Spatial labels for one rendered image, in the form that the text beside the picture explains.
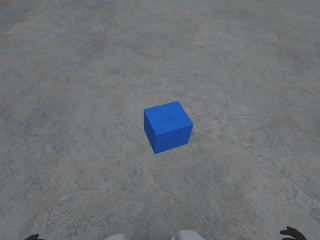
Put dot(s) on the right robot hand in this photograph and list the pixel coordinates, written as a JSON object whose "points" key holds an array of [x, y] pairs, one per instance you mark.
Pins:
{"points": [[293, 233]]}

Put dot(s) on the carton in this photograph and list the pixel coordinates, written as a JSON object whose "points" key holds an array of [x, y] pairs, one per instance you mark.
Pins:
{"points": [[167, 126]]}

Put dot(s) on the right robot thigh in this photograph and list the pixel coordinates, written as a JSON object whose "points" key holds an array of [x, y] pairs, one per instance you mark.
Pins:
{"points": [[186, 235]]}

